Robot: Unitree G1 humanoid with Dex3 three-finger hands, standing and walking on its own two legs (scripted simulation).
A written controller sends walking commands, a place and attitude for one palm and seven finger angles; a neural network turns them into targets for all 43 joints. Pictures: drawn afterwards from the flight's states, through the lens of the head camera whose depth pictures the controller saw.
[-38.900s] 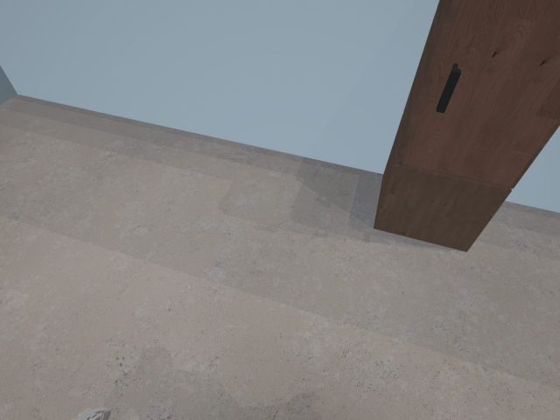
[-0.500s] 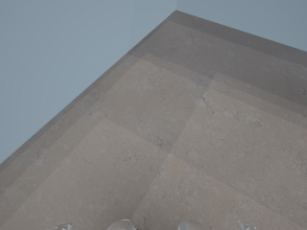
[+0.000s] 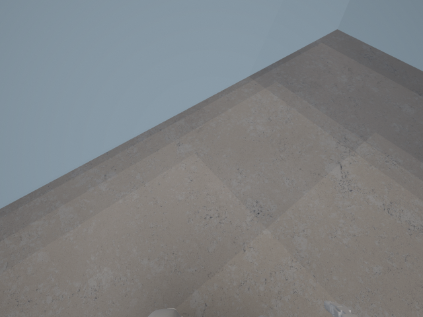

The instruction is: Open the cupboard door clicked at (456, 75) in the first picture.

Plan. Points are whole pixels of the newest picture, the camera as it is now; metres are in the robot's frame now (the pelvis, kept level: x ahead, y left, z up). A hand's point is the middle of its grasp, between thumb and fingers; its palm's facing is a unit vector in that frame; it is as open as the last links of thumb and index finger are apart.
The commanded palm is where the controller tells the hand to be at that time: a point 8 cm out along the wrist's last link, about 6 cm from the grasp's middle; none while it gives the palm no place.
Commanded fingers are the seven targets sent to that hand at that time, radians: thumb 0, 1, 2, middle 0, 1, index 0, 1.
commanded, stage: turn to face it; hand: left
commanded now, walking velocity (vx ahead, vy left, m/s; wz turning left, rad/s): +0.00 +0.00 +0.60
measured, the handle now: out of the picture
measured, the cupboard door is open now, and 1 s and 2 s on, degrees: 49 49 49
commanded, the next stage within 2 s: none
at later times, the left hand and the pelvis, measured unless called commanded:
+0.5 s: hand out of the picture +0.00 +0.16 -0.15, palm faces +0.33 -0.92 -0.23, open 7.4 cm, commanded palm none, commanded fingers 0.00 0.90 0.90 -0.20 -0.30 -0.20 -0.30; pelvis +0.00 -0.05 +0.01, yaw +19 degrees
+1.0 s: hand out of the picture -0.04 +0.12 -0.14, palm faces +0.57 -0.77 -0.27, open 7.4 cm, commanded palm none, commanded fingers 0.00 0.90 0.90 -0.20 -0.30 -0.20 -0.30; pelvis +0.01 -0.09 +0.02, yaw +36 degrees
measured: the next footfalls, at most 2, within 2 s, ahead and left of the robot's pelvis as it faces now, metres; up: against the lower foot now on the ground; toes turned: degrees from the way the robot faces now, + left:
right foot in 0.22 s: +0.07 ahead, -0.16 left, +0.00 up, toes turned +5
left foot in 0.52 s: +0.01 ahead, +0.08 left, +0.00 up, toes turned +24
